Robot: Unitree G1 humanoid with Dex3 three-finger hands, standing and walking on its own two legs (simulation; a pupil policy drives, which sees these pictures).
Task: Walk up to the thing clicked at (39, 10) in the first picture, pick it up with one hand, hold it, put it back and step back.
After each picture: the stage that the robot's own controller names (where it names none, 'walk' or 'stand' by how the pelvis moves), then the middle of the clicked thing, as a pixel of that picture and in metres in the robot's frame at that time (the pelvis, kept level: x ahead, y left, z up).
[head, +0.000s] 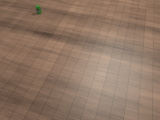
stand; (38, 9) +2.03 +0.63 -0.72
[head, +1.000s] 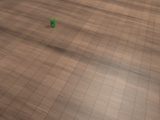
walk; (52, 23) +1.91 +0.32 -0.69
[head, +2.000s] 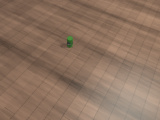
walk; (69, 42) +1.29 +0.08 -0.71
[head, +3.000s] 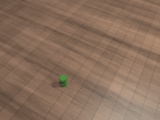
walk; (63, 81) +0.79 +0.14 -0.71
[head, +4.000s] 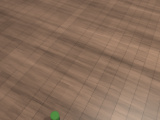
walk; (55, 118) +0.47 +0.18 -0.71
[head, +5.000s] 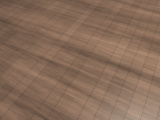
stand; out of the picture +0.35 +0.20 -0.71
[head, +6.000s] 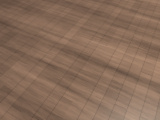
stand; out of the picture +0.34 +0.19 -0.73
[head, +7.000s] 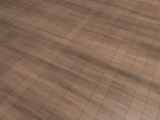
stand; out of the picture +0.34 +0.18 -0.73
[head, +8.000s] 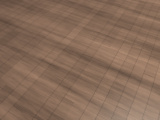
stand; out of the picture +0.33 +0.18 -0.73
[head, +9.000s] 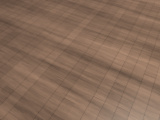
stand; out of the picture +0.33 +0.18 -0.73
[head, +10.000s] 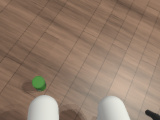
go down; (39, 84) +0.40 +0.20 -0.45
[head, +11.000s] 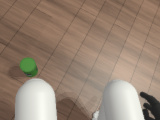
go down; (29, 67) +0.42 +0.22 -0.31
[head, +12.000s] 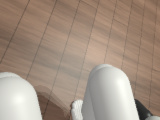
close in; out of the picture +0.39 +0.26 -0.23
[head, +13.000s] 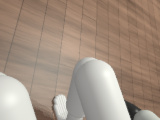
close; out of the picture +0.39 +0.27 -0.22
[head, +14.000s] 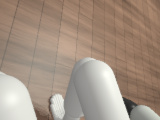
close; out of the picture +0.39 +0.28 -0.22
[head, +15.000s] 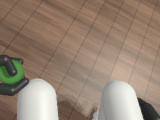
lift; (13, 76) +0.32 +0.24 -0.08
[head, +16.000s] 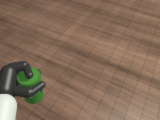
hold; (31, 86) +0.33 +0.17 +0.05
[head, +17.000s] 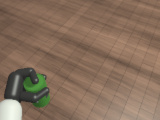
hold; (38, 91) +0.32 +0.16 -0.01
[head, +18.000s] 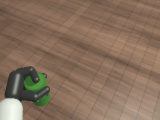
hold; (38, 90) +0.32 +0.16 +0.00
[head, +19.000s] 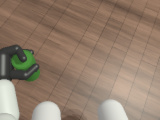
crouch; (27, 67) +0.40 +0.19 -0.08
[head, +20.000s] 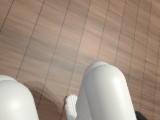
lower; out of the picture +0.40 +0.27 -0.22
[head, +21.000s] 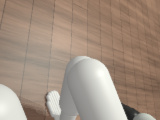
lower; out of the picture +0.43 +0.30 -0.22
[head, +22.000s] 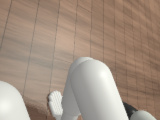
lower; out of the picture +0.42 +0.29 -0.22
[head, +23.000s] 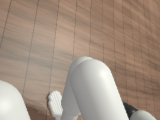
lower; out of the picture +0.42 +0.29 -0.22
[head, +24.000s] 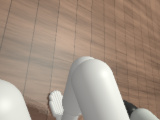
loosen; out of the picture +0.41 +0.29 -0.22
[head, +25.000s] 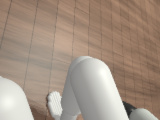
withdraw; out of the picture +0.41 +0.26 -0.23
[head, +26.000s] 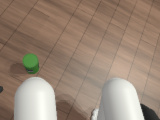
walk; (31, 64) +0.44 +0.22 -0.31
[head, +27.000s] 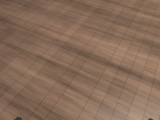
stand; out of the picture +0.36 +0.15 -0.65
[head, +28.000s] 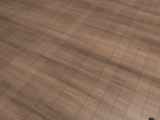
stand; out of the picture +0.38 +0.17 -0.67
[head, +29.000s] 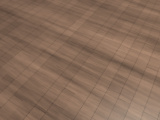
stand; out of the picture +0.38 +0.17 -0.68
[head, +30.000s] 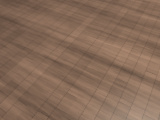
walk; out of the picture +0.40 +0.17 -0.72
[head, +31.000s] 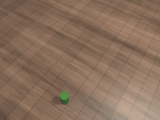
walk; (64, 98) +0.52 +0.13 -0.71
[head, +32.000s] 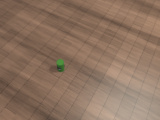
walk; (60, 65) +0.80 +0.19 -0.70
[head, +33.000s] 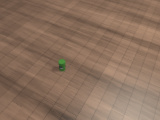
stand; (62, 65) +1.00 +0.19 -0.71
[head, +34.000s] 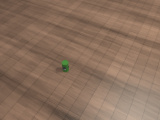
stand; (65, 66) +1.01 +0.17 -0.72
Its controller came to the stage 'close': yes
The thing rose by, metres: 0.71
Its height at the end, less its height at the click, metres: +0.00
